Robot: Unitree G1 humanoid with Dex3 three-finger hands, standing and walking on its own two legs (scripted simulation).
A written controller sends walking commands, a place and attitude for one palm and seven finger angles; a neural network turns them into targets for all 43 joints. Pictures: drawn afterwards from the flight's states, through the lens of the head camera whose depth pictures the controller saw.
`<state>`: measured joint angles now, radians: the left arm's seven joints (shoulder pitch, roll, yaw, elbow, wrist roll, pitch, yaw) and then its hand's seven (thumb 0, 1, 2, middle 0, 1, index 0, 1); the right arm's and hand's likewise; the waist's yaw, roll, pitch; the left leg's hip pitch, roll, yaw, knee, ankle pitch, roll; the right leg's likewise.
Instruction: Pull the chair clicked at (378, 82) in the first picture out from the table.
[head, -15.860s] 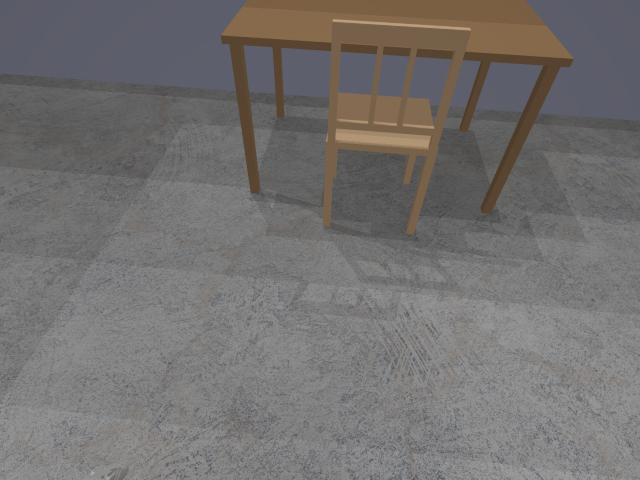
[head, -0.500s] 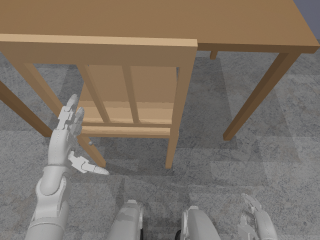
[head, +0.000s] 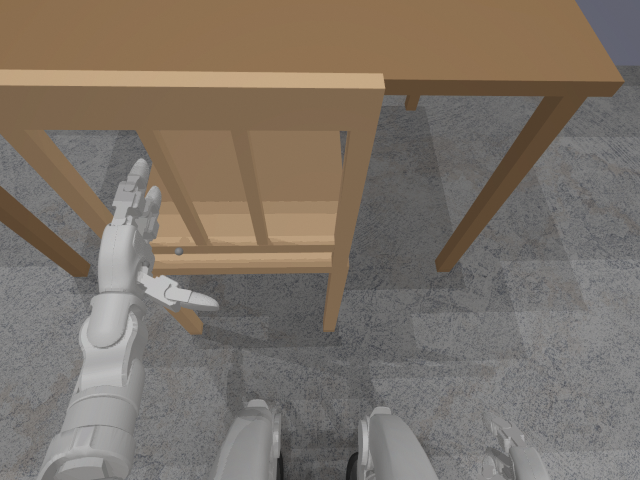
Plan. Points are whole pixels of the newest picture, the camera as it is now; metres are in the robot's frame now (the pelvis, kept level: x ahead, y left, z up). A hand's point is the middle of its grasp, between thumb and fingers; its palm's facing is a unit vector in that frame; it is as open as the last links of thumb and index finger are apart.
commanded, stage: push the fingers through the gap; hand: left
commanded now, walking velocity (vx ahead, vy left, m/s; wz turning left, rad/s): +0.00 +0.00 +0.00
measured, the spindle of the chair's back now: (179, 195) +0.47 +0.21 +0.01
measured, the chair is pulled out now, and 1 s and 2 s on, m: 0.00 0.00 0.00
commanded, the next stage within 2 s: hook a spindle and tug to test in 1.04 s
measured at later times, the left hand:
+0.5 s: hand (172, 218) +0.42 +0.20 +0.03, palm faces +0.08 -1.00 -0.04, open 17.0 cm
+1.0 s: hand (181, 206) +0.44 +0.20 +0.03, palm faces +0.08 -1.00 -0.05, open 16.9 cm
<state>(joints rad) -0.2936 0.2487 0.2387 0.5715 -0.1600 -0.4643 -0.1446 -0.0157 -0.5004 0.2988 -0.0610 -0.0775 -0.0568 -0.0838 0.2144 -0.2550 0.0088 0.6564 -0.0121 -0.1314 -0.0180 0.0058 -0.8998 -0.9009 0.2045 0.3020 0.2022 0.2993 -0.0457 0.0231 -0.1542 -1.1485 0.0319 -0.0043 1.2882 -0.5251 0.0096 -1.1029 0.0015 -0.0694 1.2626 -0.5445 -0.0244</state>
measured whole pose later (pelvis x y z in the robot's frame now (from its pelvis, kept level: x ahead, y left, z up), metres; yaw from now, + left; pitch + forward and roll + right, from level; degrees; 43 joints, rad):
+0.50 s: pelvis -0.01 +0.00 -0.01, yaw +0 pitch +24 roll -3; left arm -0.53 0.33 0.32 0.82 -0.15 -0.50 -0.18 -0.02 -0.50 0.30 -0.06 -0.08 -0.06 -0.08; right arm 0.23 -0.27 0.01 0.68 -0.02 -0.12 -0.01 0.00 -0.90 -0.90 0.20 0.30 0.20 0.30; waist -0.08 0.02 -0.15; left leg -1.20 0.04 -0.01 1.31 -0.52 0.01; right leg -1.15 0.01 -0.07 1.27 -0.53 -0.02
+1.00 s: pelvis +0.00 +0.01 +0.00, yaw -1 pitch +25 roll -3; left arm -0.57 0.34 0.34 0.87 -0.12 -0.52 -0.15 -0.02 -0.50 0.30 -0.06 -0.08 -0.06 -0.08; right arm 0.27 -0.26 0.01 0.69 -0.03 -0.07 0.02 0.00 -0.90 -0.90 0.20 0.30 0.20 0.30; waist -0.10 0.03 -0.15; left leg -1.21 0.04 0.00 1.30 -0.52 0.02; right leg -1.16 0.01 -0.06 1.26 -0.53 -0.02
